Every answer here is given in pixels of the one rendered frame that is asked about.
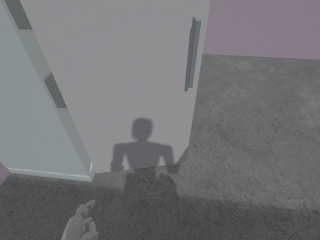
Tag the left robot hand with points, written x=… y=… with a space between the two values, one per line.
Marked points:
x=77 y=224

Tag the fridge door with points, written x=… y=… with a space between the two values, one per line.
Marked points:
x=121 y=67

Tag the handle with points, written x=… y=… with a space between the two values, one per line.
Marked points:
x=196 y=35

